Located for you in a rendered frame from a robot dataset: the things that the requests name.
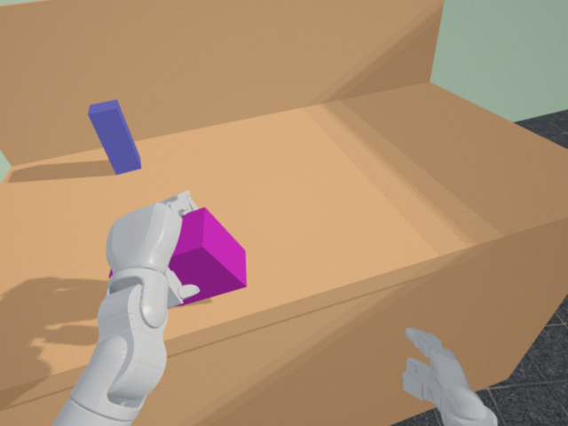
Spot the left robot hand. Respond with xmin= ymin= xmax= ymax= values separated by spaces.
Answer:
xmin=106 ymin=190 xmax=200 ymax=309

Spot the left robot forearm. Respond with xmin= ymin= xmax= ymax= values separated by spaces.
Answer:
xmin=52 ymin=268 xmax=169 ymax=426

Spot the right robot forearm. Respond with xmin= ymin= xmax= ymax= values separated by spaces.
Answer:
xmin=440 ymin=386 xmax=498 ymax=426

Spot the sponge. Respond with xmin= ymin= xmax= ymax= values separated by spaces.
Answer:
xmin=108 ymin=207 xmax=247 ymax=306

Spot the table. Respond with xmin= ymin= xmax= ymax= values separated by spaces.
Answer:
xmin=0 ymin=0 xmax=568 ymax=426

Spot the right robot hand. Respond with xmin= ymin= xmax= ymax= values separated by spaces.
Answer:
xmin=402 ymin=327 xmax=470 ymax=412

